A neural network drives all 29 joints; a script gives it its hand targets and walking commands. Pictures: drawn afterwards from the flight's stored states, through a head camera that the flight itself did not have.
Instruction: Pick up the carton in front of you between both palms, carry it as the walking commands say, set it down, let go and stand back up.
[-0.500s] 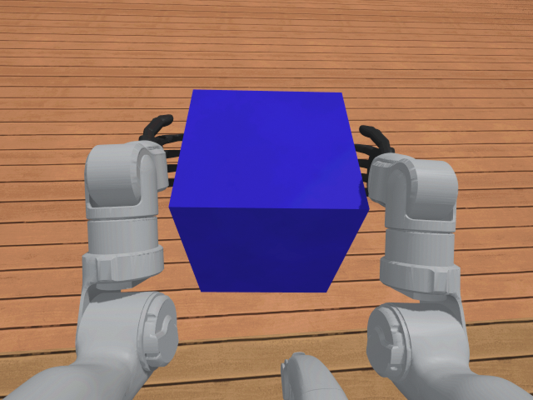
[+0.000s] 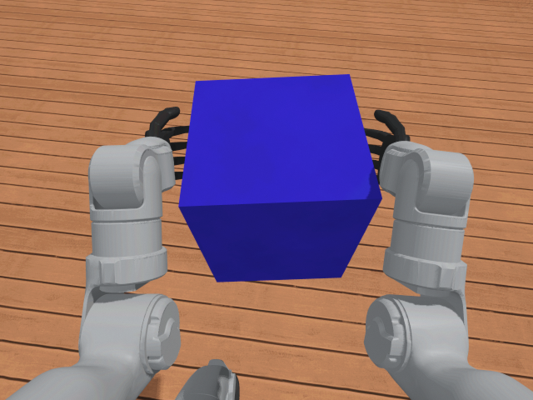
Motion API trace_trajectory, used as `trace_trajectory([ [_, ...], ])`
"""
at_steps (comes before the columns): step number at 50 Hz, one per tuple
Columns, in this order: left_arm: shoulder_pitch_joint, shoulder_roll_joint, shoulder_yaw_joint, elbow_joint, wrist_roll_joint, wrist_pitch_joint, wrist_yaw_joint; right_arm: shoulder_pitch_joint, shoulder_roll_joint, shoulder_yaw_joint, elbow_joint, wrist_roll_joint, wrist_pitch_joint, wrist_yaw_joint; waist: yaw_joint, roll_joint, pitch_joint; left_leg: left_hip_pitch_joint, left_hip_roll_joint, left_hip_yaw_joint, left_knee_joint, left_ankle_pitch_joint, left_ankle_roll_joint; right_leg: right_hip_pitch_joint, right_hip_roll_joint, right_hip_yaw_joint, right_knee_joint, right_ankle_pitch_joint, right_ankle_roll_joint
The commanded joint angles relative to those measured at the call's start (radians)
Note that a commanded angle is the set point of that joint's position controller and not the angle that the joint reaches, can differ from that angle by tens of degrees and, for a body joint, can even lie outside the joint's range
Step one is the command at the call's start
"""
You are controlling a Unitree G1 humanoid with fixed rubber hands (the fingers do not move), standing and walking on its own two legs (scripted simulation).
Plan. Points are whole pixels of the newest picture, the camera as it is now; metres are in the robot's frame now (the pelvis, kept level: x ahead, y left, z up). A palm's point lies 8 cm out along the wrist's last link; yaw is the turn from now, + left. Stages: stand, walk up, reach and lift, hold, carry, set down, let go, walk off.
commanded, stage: carry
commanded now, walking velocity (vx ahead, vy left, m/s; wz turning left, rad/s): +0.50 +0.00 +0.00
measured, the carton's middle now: (275, 189) +0.40 +0.02 +0.09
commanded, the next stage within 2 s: none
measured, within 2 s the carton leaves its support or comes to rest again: neither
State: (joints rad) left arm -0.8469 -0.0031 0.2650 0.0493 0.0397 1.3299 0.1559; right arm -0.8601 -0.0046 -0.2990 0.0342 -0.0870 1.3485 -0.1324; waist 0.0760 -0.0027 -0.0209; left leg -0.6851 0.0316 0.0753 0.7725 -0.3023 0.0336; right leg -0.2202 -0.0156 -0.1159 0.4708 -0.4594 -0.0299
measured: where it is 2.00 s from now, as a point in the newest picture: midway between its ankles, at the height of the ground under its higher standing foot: (285, 168)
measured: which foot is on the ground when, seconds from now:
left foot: up 0.00-0.04, down 0.06-0.50, up 0.52-0.96, down 0.98-1.00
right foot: down 0.00-0.10, up 0.12-0.48, down 0.50-1.00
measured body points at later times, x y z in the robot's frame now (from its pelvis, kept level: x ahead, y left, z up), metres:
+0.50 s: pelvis +0.32 -0.01 +0.00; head +0.32 +0.00 +0.45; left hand +0.70 +0.13 +0.13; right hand +0.69 -0.17 +0.13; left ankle +0.18 +0.10 -0.72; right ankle +0.45 -0.10 -0.72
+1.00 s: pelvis +0.64 +0.00 +0.00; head +0.61 +0.01 +0.45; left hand +0.92 +0.16 +0.10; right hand +0.92 -0.15 +0.11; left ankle +0.75 +0.09 -0.72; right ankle +0.46 -0.09 -0.71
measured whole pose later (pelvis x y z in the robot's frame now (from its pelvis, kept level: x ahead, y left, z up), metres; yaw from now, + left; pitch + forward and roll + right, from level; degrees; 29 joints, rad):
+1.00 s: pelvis +0.64 +0.00 +0.00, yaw -1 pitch +3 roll +1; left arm -0.19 -0.13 0.12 -0.31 0.13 1.22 0.09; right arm -0.19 0.14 -0.10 -0.30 -0.12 1.19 -0.11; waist 0.01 -0.03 -0.15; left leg -0.44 0.02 0.22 0.46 -0.08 0.05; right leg -0.02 -0.06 -0.13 0.51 -0.46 0.01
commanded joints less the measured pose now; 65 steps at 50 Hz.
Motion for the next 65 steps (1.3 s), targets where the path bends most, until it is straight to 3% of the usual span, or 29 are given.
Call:
trace_trajectory([
  [1,-0.749,-1.039,-0.614,-0.022,-0.452,0.006,-0.274,-0.64,0.98,0.592,0.059,0.36,-0.01,0.186,-0.047,-0.151,-0.443,0.264,-0.082,0.127,-0.2,0.089,0.013,0.233,-0.188,0.1,0.009,0.684,-0.109],
  [2,-0.743,-1.04,-0.607,0.008,-0.444,0.006,-0.274,-0.624,0.99,0.585,0.096,0.369,-0.01,0.196,-0.091,-0.113,-0.481,0.441,-0.111,0.165,-0.276,0.127,0.026,0.185,-0.161,0.033,0.14,0.797,-0.074],
  [3,-0.735,-1.038,-0.596,0.037,-0.435,0.006,-0.275,-0.608,0.994,0.571,0.133,0.381,-0.013,0.207,-0.132,-0.063,-0.551,0.674,-0.061,0.102,-0.263,0.094,0.046,0.071,-0.135,-0.002,0.304,0.711,-0.03],
  [4,-0.745,-1.041,-0.58,0.048,-0.431,0.005,-0.278,-0.599,0.988,0.559,0.156,0.381,-0.021,0.215,-0.164,0.12,-0.618,0.879,0.172,-0.34,-0.322,-0.09,0.143,-0.204,-0.053,-0.011,0.558,0.44,0.021],
  [5,-0.747,-1.05,-0.573,0.067,-0.421,0.004,-0.28,-0.605,1.004,0.561,0.166,0.389,-0.029,0.223,-0.161,0.311,-0.563,0.978,0.303,-0.702,-0.424,0.136,0.24,-0.492,0.094,0.046,0.757,-0.019,0.033],
  [6,-0.77,-1.067,-0.564,0.074,-0.409,-0.003,-0.275,-0.663,1.031,0.562,0.128,0.411,-0.03,0.231,-0.151,0.237,-0.546,0.99,0.328,-0.665,-0.366,0.28,0.276,-0.569,0.047,0.132,0.904,-0.074,0.001],
  [8,-0.773,-1.078,-0.542,0.055,-0.397,-0.013,-0.26,-0.768,1.106,0.6,0.042,0.484,-0.038,0.248,-0.146,0.049,-0.486,0.871,0.28,-0.496,-0.323,0.403,0.224,-0.606,-0.009,0.148,0.892,-0.008,-0.019],
  [10,-0.776,-1.075,-0.534,0.011,-0.386,-0.021,-0.237,-0.861,1.149,0.629,-0.039,0.546,-0.044,0.254,-0.126,0.074,-0.482,0.803,0.244,-0.397,-0.359,0.349,0.174,-0.563,-0.035,0.146,0.773,0.057,-0.012],
  [16,-0.649,-1.05,-0.535,0.027,-0.328,-0.019,-0.194,-0.745,1.136,0.62,-0.003,0.54,-0.039,0.259,-0.142,0.121,-0.47,0.82,0.223,-0.244,-0.393,0.457,0.181,-0.559,-0.044,0.073,0.444,0.174,0.018],
  [22,-0.565,-1.118,-0.551,0.142,-0.328,-0.06,-0.244,-0.588,1.17,0.604,0.158,0.461,-0.093,0.283,-0.132,0.164,-0.383,0.777,0.154,-0.054,-0.349,0.726,0.081,-0.325,0.025,-0.049,0.053,0.413,0.008],
  [24,-0.535,-1.15,-0.56,0.156,-0.341,-0.081,-0.264,-0.542,1.185,0.604,0.164,0.446,-0.113,0.285,-0.092,0.144,-0.436,0.713,0.121,0.035,-0.177,0.832,0.027,-0.052,0.071,-0.119,-0.069,0.476,-0.013],
  [25,-0.513,-1.161,-0.56,0.156,-0.347,-0.091,-0.273,-0.514,1.191,0.612,0.16,0.441,-0.121,0.285,-0.057,0.104,-0.498,0.587,0.1,0.059,-0.031,0.691,-0.002,0.177,0.024,-0.078,-0.049,0.45,-0.029],
  [26,-0.47,-1.17,-0.553,0.158,-0.348,-0.099,-0.282,-0.509,1.189,0.621,0.146,0.438,-0.128,0.286,-0.022,-0.018,-0.553,0.406,0.063,0.055,0.173,0.351,-0.028,0.37,-0.176,0.186,-0.01,0.481,-0.053],
  [27,-0.477,-1.145,-0.555,0.142,-0.335,-0.112,-0.283,-0.491,1.238,0.626,0.141,0.441,-0.128,0.289,-0.049,-0.288,-0.587,0.061,-0.079,0.006,0.389,-0.15,-0.051,0.576,-0.379,0.619,-0.073,0.522,-0.209],
  [28,-0.449,-1.186,-0.576,0.111,-0.35,-0.118,-0.288,-0.491,1.227,0.644,0.104,0.435,-0.134,0.285,-0.041,-0.259,-0.572,-0.048,-0.05,-0.078,0.518,-0.215,-0.031,0.587,-0.388,0.659,-0.097,0.451,-0.241],
  [30,-0.458,-1.236,-0.63,-0.023,-0.387,-0.133,-0.297,-0.459,1.262,0.676,0.016,0.439,-0.147,0.275,-0.041,-0.086,-0.509,-0.073,0.017,-0.095,0.473,-0.126,-0.018,0.473,-0.33,0.499,-0.114,0.528,-0.189],
  [31,-0.464,-1.255,-0.662,-0.088,-0.402,-0.138,-0.299,-0.421,1.271,0.689,-0.025,0.435,-0.153,0.268,-0.049,-0.059,-0.487,-0.051,0.043,-0.093,0.403,-0.083,-0.025,0.419,-0.317,0.438,-0.136,0.56,-0.166],
  [35,-0.306,-1.264,-0.758,-0.245,-0.408,-0.157,-0.311,-0.203,1.273,0.772,-0.157,0.391,-0.183,0.247,-0.054,-0.105,-0.509,0.037,0.035,-0.034,0.155,-0.056,-0.056,0.395,-0.284,0.283,-0.197,0.605,-0.149],
  [40,-0.024,-1.183,-0.856,-0.373,-0.371,-0.177,-0.335,0.063,1.215,0.884,-0.288,0.338,-0.213,0.246,-0.049,-0.137,-0.439,0.054,0.018,0.044,-0.119,0.149,-0.068,0.448,-0.229,0.139,-0.208,0.779,-0.112],
  [46,0.215,-1.056,-0.852,-0.422,-0.337,-0.137,-0.34,0.241,1.108,0.902,-0.38,0.365,-0.162,0.278,-0.046,-0.149,-0.312,0.196,-0.015,0.132,-0.332,0.256,-0.038,0.404,-0.201,0.038,-0.158,0.891,-0.062],
  [48,0.211,-1.005,-0.85,-0.424,-0.336,-0.114,-0.338,0.26,1.061,0.887,-0.364,0.368,-0.138,0.288,-0.071,-0.111,-0.345,0.484,-0.052,0.192,-0.392,0.244,-0.013,0.255,-0.167,-0.041,0.036,0.922,-0.016],
  [49,0.202,-0.977,-0.845,-0.421,-0.334,-0.102,-0.338,0.267,1.034,0.876,-0.349,0.366,-0.127,0.292,-0.086,-0.077,-0.396,0.695,0.021,0.099,-0.364,0.164,0.008,0.098,-0.148,-0.062,0.187,0.745,0.014],
  [50,0.161,-0.964,-0.848,-0.434,-0.343,-0.086,-0.339,0.263,1.001,0.855,-0.326,0.351,-0.121,0.295,-0.097,0.122,-0.471,0.902,0.275,-0.32,-0.391,0.068,0.124,-0.178,-0.068,-0.057,0.476,0.457,0.052],
  [51,0.128,-0.95,-0.854,-0.434,-0.352,-0.074,-0.341,0.26,1.006,0.848,-0.293,0.351,-0.118,0.296,-0.104,0.295,-0.433,0.995,0.386,-0.61,-0.516,0.14,0.222,-0.459,0.048,-0.005,0.661,0.0,0.063],
  [52,0.111,-0.972,-0.856,-0.408,-0.353,-0.071,-0.341,0.239,1.016,0.847,-0.302,0.366,-0.112,0.298,-0.098,0.213,-0.389,0.953,0.401,-0.56,-0.499,0.201,0.236,-0.536,-0.019,0.091,0.794,-0.041,0.032],
  [54,0.111,-1.013,-0.845,-0.376,-0.351,-0.075,-0.342,0.197,1.061,0.856,-0.309,0.385,-0.11,0.305,-0.096,0.051,-0.34,0.768,0.347,-0.384,-0.523,0.181,0.166,-0.499,-0.101,0.132,0.735,0.054,0.01],
  [55,0.113,-1.029,-0.844,-0.363,-0.346,-0.08,-0.339,0.172,1.077,0.865,-0.315,0.394,-0.11,0.309,-0.088,0.028,-0.32,0.678,0.321,-0.309,-0.562,0.098,0.126,-0.452,-0.123,0.135,0.653,0.111,0.016],
  [59,0.12,-1.073,-0.853,-0.353,-0.324,-0.1,-0.324,0.151,1.09,0.884,-0.315,0.42,-0.121,0.326,-0.083,0.118,-0.273,0.566,0.265,-0.139,-0.669,-0.042,0.105,-0.41,-0.125,0.055,0.435,0.262,0.057],
  [65,0.174,-1.056,-0.856,-0.343,-0.315,-0.102,-0.315,0.214,1.062,0.877,-0.309,0.399,-0.122,0.326,-0.091,0.112,-0.201,0.667,0.215,-0.014,-0.656,0.197,0.086,-0.428,-0.1,-0.026,0.156,0.434,0.065],
])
